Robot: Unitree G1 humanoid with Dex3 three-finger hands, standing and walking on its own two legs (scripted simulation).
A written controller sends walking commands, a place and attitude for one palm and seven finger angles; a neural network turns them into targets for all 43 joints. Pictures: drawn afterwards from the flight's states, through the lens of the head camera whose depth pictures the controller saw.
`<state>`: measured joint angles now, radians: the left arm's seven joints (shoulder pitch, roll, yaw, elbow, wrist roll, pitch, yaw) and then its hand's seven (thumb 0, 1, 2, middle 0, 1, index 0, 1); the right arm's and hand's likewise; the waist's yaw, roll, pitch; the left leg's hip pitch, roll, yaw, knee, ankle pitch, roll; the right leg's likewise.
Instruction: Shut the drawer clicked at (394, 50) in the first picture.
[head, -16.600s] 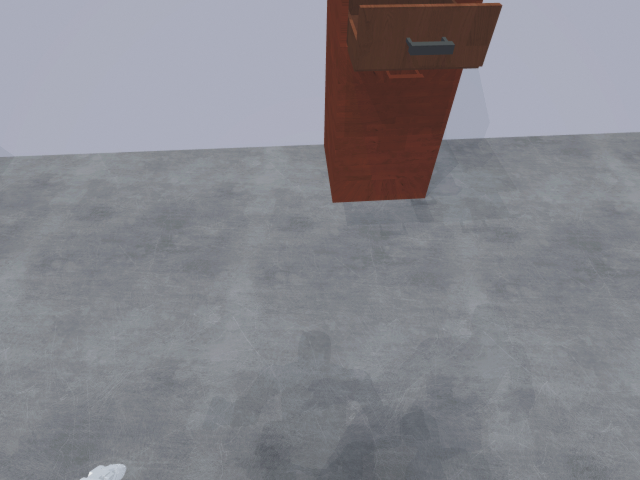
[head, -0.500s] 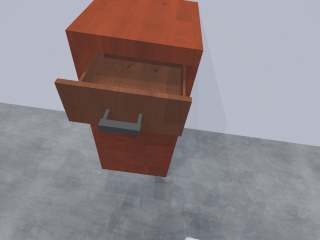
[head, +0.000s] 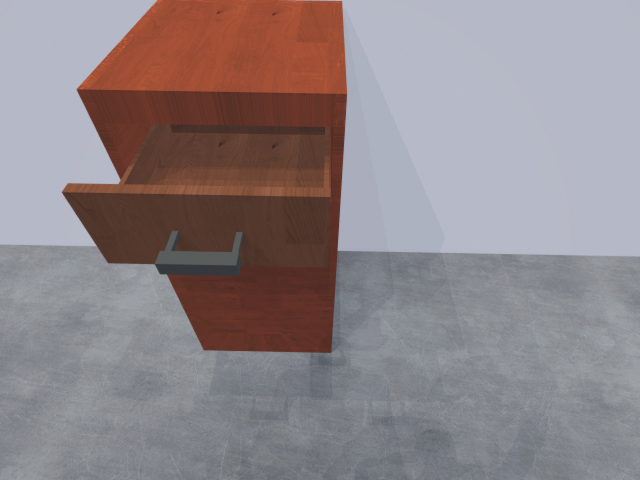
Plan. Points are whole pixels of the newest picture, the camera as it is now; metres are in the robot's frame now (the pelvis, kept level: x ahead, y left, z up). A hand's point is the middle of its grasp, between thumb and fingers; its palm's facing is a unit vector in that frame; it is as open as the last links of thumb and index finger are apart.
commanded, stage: come to a stop and stand still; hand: left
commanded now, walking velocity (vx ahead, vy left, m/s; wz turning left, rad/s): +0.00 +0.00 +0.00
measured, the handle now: (202, 250) +0.43 +0.20 +0.02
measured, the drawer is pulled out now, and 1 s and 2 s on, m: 0.17 0.17 0.17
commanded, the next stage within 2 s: look again from close up in 0.26 s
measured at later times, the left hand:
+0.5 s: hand out of the picture -0.03 +0.13 -0.18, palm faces +0.03 -0.99 -0.16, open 7.4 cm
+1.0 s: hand out of the picture +0.07 +0.21 -0.16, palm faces +0.11 -0.97 -0.21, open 7.4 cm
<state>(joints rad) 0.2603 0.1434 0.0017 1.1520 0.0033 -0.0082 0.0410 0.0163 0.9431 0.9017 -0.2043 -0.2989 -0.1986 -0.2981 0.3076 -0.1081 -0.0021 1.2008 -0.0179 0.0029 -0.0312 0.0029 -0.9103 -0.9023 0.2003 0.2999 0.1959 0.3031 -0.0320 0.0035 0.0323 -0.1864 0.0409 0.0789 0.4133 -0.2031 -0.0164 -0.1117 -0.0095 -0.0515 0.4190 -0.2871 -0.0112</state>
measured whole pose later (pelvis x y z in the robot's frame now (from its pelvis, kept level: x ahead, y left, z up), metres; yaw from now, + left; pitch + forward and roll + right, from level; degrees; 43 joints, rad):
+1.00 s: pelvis +0.00 +0.02 -0.01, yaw -1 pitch +0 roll +0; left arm 0.37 0.18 0.03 0.70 -0.05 0.07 0.05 0.01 0.91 0.90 -0.21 -0.30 -0.20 -0.30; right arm 0.30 -0.18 0.03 1.00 0.00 -0.07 -0.03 0.01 -0.92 -0.90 0.20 0.30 0.20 0.30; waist 0.00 -0.01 0.04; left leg -0.23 -0.01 0.07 0.50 -0.28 0.04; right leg -0.17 -0.03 -0.03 0.50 -0.32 0.01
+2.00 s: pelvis -0.02 +0.01 -0.04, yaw +1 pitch +6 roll -1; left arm 0.37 0.22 0.14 -0.11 -0.28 -0.28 -0.23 0.01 0.90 0.90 -1.09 -1.26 -1.09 -1.26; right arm 0.27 -0.27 0.00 0.57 0.04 -0.23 -0.06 0.01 -0.91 -0.90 0.20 0.30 0.20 0.30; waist 0.00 0.03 -0.07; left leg -0.54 0.02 0.03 0.82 -0.38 0.02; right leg -0.46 -0.01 -0.07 0.79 -0.43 -0.01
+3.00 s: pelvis -0.02 -0.01 -0.01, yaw +1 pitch -1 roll +0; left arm 0.12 0.23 0.14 -0.09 -0.24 -0.01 -0.18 0.01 0.90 0.90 -1.41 -1.60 -1.40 -1.60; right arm 0.23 -0.25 0.06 0.61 0.04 -0.22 -0.07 0.01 -0.90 -0.90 0.20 0.30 0.20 0.30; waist 0.03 0.06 -0.03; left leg -0.29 0.03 0.02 0.58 -0.27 -0.01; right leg -0.23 0.00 -0.08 0.58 -0.34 -0.03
